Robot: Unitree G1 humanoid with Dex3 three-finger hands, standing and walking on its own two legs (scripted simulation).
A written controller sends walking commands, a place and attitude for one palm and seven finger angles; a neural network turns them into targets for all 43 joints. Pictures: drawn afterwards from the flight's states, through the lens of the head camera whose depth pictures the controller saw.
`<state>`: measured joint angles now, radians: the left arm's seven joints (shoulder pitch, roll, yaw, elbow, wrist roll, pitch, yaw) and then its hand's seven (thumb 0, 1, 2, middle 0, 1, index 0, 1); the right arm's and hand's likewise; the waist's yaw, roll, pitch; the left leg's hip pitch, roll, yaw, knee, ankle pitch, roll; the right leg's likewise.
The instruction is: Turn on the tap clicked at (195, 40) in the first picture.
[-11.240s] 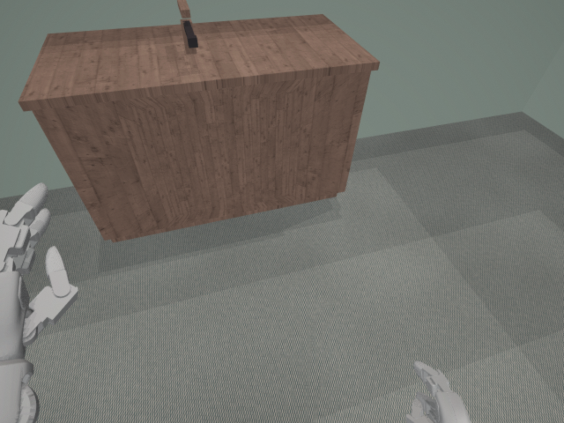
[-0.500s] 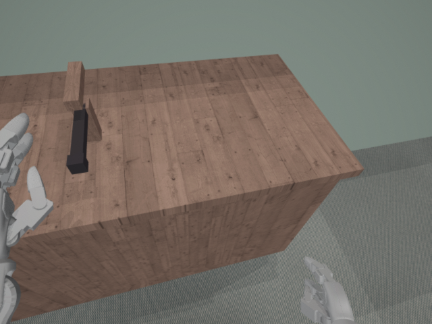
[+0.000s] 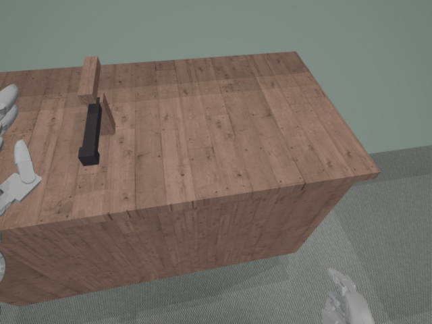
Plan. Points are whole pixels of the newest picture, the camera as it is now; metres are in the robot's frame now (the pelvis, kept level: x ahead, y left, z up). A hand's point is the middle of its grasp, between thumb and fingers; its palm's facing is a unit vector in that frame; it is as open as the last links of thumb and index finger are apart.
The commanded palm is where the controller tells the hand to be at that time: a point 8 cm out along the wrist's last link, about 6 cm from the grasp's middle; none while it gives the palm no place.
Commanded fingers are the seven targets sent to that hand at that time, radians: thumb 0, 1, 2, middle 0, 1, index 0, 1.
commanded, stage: come to a stop and stand still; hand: left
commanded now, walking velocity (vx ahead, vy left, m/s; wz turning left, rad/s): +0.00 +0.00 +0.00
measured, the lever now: (89, 155) +0.36 +0.30 +0.07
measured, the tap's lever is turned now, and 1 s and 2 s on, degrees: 0 0 0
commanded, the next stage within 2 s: look again from close up in 0.58 s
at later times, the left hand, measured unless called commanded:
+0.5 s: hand (25, 188) +0.23 +0.29 +0.17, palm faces +0.41 -0.85 -0.33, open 7.4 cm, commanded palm +0.17 +0.32 +0.18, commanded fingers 0.00 0.90 0.90 -0.20 -0.30 -0.20 -0.30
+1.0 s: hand (39, 191) +0.23 +0.28 +0.16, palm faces +0.37 -0.86 -0.35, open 7.4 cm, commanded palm +0.17 +0.31 +0.18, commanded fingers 0.00 0.90 0.90 -0.20 -0.30 -0.20 -0.30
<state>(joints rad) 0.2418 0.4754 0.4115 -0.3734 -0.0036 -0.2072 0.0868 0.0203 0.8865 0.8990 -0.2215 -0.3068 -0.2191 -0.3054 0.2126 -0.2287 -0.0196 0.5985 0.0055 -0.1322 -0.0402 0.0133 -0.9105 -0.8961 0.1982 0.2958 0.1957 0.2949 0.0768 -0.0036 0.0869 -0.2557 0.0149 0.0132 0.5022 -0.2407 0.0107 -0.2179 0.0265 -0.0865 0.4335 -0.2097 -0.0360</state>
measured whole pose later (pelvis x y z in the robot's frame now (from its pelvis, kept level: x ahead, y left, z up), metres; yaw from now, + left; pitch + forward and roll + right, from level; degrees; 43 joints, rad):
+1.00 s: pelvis +0.01 +0.04 +0.00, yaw -2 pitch -1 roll -2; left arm 0.39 0.35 0.34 -0.43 -0.03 -0.20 0.10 0.02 0.89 0.90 -0.21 -0.31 -0.21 -0.30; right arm 0.20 -0.19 0.04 0.57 0.01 -0.10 -0.01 0.01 -0.91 -0.90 0.20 0.30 0.20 0.30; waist 0.03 -0.02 0.05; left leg -0.21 -0.02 0.06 0.46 -0.24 0.06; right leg -0.17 -0.01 -0.04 0.38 -0.19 0.02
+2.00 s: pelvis +0.02 -0.04 -0.02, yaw +3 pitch +3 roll +1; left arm 0.43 0.30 0.38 -0.36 -0.22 -0.06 0.03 0.02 0.90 0.90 -0.21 -0.31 -0.21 -0.30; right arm 0.23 -0.27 0.00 0.67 0.03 -0.25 -0.09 0.01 -0.91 -0.90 0.20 0.30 0.20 0.30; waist 0.07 0.04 -0.07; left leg -0.37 0.01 -0.05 0.67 -0.35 -0.03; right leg -0.35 0.04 -0.10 0.69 -0.39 -0.09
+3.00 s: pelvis +0.01 -0.03 -0.02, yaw +4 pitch +0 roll +0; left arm 0.53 0.22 0.22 -0.51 -0.24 0.08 0.16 0.02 0.90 0.90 -0.21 -0.30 -0.21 -0.30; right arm 0.22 -0.24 0.06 0.64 0.03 -0.29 -0.09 0.02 -0.91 -0.90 0.20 0.30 0.20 0.30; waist 0.07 0.06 -0.07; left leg -0.36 0.00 -0.06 0.69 -0.33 -0.02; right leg -0.32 0.03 -0.12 0.67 -0.36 -0.08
